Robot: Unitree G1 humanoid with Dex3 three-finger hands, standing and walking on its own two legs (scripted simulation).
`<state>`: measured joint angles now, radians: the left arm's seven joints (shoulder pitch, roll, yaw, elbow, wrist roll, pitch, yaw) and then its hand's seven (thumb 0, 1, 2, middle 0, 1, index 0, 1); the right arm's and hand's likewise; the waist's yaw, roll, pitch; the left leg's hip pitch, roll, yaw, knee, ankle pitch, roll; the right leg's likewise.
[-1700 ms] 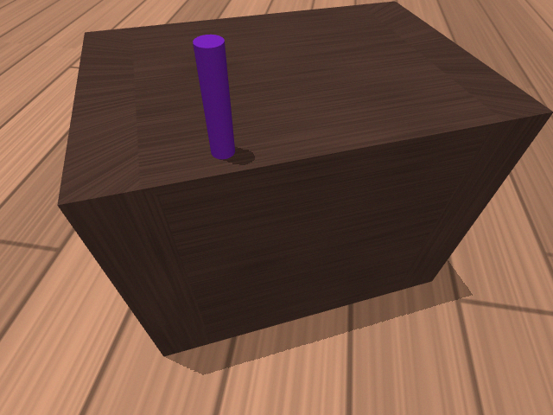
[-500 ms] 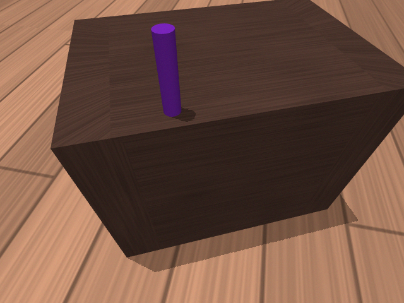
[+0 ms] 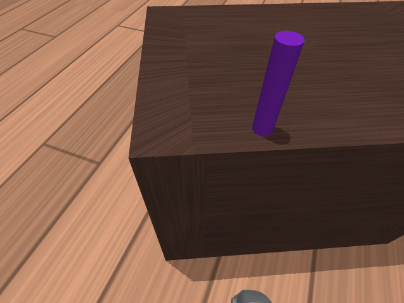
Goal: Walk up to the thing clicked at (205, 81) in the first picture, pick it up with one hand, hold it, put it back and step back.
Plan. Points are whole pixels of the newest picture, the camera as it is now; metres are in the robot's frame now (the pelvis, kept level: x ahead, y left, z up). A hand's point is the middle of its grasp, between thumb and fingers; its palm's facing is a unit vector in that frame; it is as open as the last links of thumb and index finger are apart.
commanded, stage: walk up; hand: right
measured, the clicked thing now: (273, 91) +0.48 -0.15 +0.15
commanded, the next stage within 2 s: none
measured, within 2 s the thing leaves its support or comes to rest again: neither
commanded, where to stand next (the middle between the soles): +0.10 +0.04 m, yaw +4 degrees
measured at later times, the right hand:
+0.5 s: hand (295, 281) +0.19 -0.21 -0.15, palm faces -0.17 +0.89 -0.42, open 7.3 cm
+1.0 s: hand (294, 281) +0.19 -0.20 -0.15, palm faces -0.13 +0.92 -0.37, open 7.3 cm
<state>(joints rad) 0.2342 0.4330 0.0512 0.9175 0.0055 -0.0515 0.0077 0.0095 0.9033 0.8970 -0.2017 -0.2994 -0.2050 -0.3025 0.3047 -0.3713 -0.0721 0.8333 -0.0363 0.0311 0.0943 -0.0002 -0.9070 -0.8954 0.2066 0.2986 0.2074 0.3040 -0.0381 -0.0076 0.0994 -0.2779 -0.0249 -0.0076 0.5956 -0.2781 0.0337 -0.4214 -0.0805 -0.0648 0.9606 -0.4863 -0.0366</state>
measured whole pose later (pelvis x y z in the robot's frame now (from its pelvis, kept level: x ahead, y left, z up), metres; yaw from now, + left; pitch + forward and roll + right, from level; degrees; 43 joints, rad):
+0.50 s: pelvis +0.07 +0.06 -0.01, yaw +6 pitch -2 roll +2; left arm 0.20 0.40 0.05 0.87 0.02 0.01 -0.01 0.01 0.90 0.90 -0.20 -0.30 -0.21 -0.30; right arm 0.21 -0.40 -0.05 0.89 -0.02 -0.01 0.00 0.00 -0.91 -0.90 0.20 0.30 0.20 0.30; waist 0.05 -0.05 0.13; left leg -0.28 -0.02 0.00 0.67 -0.33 -0.01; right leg -0.36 -0.15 -0.07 0.77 -0.36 0.00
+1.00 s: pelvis +0.06 +0.04 +0.00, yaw +6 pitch -3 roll +0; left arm 0.10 0.38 0.02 1.00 0.01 0.02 -0.03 0.01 0.90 0.90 -0.20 -0.30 -0.21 -0.30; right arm 0.13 -0.38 -0.01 0.99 -0.01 -0.02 -0.01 0.00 -0.91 -0.90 0.21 0.30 0.21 0.30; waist 0.00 0.00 0.09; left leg -0.27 0.03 -0.03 0.62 -0.31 -0.03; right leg -0.24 -0.03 0.00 0.62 -0.34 0.02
